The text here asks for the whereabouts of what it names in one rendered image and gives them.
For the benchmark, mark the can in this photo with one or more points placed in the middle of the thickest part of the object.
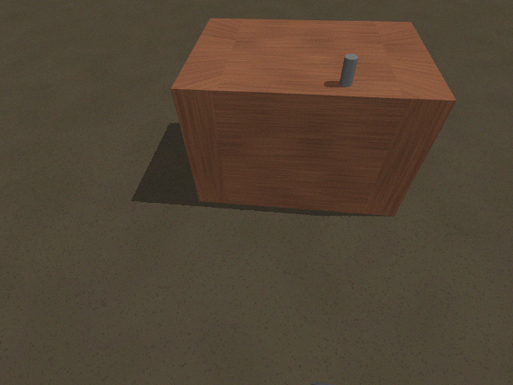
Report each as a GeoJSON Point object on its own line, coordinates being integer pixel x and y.
{"type": "Point", "coordinates": [348, 70]}

